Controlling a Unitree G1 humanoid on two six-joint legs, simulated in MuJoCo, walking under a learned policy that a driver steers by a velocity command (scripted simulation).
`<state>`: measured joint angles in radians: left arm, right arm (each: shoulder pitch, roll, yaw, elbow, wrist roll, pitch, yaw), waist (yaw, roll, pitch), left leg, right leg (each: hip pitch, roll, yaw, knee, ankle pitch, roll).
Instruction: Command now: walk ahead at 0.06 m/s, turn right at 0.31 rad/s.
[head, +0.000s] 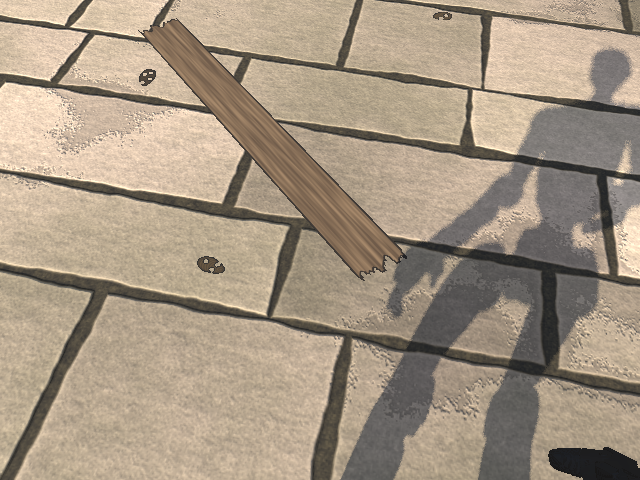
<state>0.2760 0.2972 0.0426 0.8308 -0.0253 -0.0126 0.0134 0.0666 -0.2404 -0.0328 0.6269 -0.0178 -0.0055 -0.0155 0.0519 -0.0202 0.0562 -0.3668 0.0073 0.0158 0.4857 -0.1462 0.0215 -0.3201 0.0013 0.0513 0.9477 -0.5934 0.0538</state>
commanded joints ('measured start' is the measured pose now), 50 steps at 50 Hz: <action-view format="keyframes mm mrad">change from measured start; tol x32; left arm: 1 45 120 43 -55 3 43 30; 50 -247 33 10 -302 21 -72 -27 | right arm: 1 44 -155 -52 -22 8 -1 -8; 50 289 -171 -49 167 36 -81 9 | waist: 1 -40 165 -138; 13 3 123 -137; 16 8 -299 -69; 50 -138 136 36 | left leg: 1 231 275 -198 -178 277 204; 12 147 312 -35 -138 130 173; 16 -283 -32 23 565 -545 -83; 22 -252 2 -90 670 -211 -85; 38 186 -29 -40 -94 -72 -18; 42 379 383 -671 -319 -562 251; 50 337 179 -253 -353 -15 175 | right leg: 1 -194 -50 9 180 37 41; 13 108 -30 -122 -354 353 -74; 17 155 -359 443 -673 655 -389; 29 248 -186 324 -595 630 -280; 37 82 -135 448 -634 57 -271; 41 -410 132 131 -79 -38 -108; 50 -422 -52 -37 -118 432 -18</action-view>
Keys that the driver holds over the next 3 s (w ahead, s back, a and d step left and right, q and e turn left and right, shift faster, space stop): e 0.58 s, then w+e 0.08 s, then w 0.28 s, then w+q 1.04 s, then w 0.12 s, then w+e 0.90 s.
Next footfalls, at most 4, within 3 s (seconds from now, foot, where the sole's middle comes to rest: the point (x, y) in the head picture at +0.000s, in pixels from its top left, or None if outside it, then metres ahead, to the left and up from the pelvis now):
0.28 right None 0.05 -0.13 -0.77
0.78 left None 0.14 0.07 -0.77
1.20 right None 0.28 -0.30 -0.77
1.70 left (396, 397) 0.63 -0.12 -0.77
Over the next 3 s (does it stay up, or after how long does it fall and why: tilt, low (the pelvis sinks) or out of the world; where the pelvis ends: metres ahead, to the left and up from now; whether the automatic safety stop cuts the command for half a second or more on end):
stays up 1.16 -0.21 0.01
